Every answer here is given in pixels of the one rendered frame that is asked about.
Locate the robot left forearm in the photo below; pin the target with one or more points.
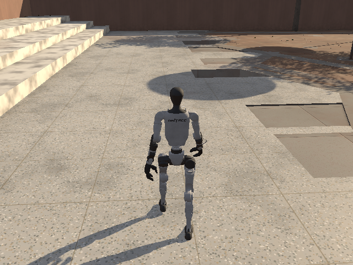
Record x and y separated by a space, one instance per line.
152 151

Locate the robot left upper arm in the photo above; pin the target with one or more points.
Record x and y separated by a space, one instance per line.
157 126

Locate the right robot hand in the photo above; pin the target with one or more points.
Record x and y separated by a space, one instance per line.
195 149

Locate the robot right upper arm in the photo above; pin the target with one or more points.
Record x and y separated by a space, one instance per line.
195 124

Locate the left robot hand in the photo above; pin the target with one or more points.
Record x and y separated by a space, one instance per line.
147 170

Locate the robot right forearm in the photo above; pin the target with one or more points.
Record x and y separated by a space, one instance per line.
199 143

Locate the robot head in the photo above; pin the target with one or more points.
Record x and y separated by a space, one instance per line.
176 95

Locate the robot right shin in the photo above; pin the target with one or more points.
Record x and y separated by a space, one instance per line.
189 212

